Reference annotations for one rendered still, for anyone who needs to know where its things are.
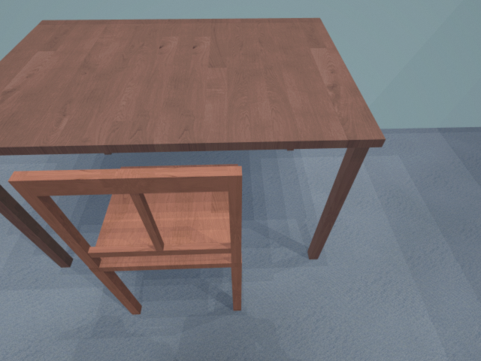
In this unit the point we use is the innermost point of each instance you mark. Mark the chair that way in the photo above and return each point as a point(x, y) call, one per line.
point(159, 217)

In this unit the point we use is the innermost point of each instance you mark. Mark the table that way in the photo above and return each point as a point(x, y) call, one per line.
point(173, 85)

